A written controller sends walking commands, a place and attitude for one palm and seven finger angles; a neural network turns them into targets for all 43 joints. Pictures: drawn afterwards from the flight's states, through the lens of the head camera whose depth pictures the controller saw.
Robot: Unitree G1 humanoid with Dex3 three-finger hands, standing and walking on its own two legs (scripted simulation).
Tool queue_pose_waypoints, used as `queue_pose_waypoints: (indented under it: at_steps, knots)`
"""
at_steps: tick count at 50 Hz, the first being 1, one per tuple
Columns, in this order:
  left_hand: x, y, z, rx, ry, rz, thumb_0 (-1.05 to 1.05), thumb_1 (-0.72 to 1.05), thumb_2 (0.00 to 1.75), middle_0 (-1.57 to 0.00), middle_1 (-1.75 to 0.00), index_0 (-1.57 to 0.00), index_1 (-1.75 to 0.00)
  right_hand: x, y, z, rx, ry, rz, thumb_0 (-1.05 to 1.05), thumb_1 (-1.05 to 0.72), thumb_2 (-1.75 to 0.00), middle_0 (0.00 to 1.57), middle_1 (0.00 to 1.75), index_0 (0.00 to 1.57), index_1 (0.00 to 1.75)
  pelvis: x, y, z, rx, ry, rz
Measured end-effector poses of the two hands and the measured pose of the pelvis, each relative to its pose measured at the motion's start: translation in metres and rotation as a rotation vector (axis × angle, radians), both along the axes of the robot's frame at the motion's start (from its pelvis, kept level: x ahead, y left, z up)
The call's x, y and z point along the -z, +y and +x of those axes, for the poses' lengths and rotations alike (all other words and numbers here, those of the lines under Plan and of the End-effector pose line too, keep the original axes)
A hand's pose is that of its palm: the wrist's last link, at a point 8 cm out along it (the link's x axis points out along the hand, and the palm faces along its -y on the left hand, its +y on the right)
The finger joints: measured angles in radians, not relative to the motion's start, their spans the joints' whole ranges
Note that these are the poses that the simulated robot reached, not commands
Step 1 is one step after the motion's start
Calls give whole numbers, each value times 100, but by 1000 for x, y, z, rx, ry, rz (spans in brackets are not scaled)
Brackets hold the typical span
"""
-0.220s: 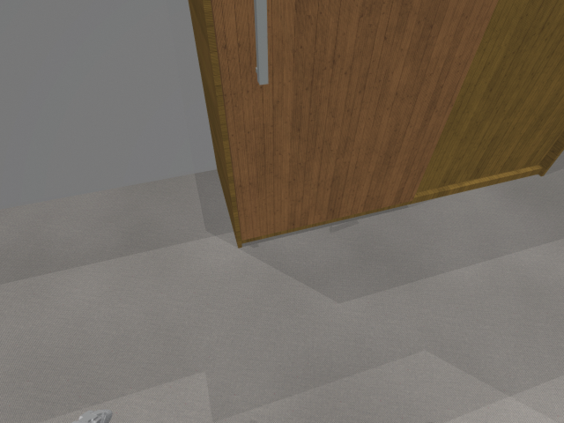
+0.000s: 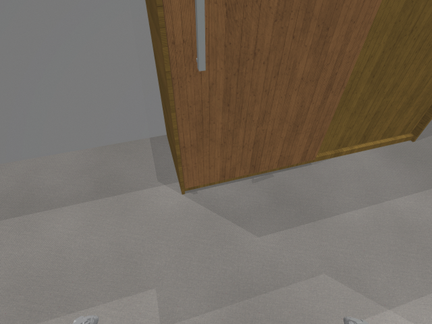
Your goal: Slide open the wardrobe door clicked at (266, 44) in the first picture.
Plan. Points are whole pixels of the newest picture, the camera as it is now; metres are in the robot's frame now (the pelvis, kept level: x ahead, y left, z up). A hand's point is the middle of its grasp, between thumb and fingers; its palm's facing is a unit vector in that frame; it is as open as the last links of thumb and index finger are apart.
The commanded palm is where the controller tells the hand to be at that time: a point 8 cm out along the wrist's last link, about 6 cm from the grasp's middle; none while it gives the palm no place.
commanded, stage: stand and wait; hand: left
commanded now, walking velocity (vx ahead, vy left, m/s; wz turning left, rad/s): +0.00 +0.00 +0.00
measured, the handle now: (198, 19) +0.95 +0.13 +0.18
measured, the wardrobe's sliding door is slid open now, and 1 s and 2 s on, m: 0.00 0.00 0.00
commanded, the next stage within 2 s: look at it before walking up in 0.60 s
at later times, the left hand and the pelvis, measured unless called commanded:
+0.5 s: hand out of the picture +0.05 +0.24 -0.15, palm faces -0.03 -0.94 -0.34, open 7.4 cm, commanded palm none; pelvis -0.01 -0.01 +0.00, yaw +0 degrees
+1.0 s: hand out of the picture +0.07 +0.24 -0.15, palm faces -0.03 -0.94 -0.33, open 7.4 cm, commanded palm none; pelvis -0.01 -0.01 +0.01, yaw +0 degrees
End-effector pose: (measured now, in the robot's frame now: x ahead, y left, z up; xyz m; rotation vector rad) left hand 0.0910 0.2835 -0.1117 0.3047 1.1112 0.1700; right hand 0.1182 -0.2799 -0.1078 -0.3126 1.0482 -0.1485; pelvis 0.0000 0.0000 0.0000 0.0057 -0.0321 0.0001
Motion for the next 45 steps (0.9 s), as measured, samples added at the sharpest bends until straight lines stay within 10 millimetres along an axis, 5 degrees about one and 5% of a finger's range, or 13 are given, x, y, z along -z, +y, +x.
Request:
queue_pose_waypoints:
  at_steps: [24, 45]
  knots:
    - [3, 1, -42, -27, 109, 15, 1, 90, 90, -21, -30, -20, -30, 8, -24, -69, 68, 172, -23, 0, -91, -89, 20, 30, 21, 30, -4, -9, -14, 2, -5, -3]
    - [0, -3, -30, -11, 71, 9, 1, 90, 90, -21, -30, -20, -30, 6, -20, -59, 61, 133, -10, 0, -91, -89, 20, 30, 21, 30, -6, -9, -15, 6, -4, -2]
